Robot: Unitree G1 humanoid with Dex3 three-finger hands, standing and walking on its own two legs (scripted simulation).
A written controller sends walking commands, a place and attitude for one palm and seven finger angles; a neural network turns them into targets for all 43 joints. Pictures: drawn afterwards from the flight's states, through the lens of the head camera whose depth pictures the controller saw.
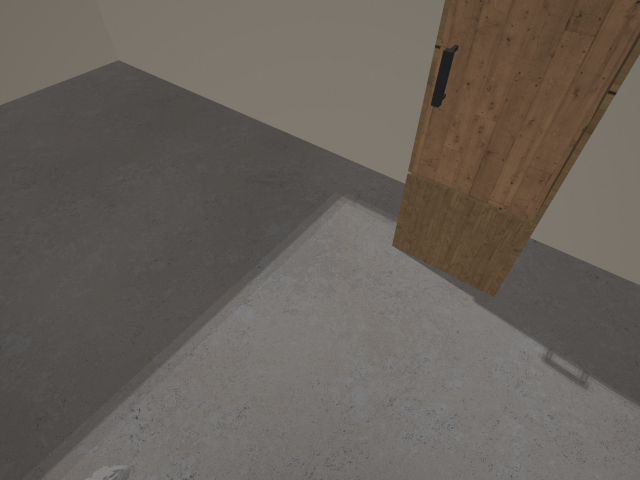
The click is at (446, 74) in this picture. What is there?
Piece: cupboard door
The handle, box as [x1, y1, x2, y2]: [431, 45, 458, 107]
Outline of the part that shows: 457,45 454,45 451,48 446,48 443,50 431,105 437,107 445,96 443,92 453,53 457,49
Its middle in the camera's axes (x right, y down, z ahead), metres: +0.34 -0.44 +1.04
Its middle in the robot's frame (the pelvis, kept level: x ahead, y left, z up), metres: +1.09 -0.28 +0.01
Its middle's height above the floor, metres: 0.78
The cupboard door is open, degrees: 0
